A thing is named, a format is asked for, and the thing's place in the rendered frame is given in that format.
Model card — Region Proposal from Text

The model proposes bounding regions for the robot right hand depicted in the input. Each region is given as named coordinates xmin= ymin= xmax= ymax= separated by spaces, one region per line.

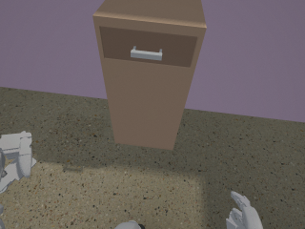
xmin=226 ymin=191 xmax=263 ymax=229

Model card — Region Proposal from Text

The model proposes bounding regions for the drawer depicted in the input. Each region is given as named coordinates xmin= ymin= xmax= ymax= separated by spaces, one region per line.
xmin=100 ymin=26 xmax=197 ymax=68

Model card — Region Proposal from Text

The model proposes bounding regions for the cabinet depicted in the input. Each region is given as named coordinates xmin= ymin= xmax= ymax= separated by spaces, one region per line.
xmin=92 ymin=0 xmax=207 ymax=150

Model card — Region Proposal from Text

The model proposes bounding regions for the robot left hand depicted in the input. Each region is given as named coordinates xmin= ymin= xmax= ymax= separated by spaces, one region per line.
xmin=0 ymin=131 xmax=36 ymax=194

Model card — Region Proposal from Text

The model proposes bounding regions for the handle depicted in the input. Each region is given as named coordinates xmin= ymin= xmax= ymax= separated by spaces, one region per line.
xmin=131 ymin=46 xmax=163 ymax=61

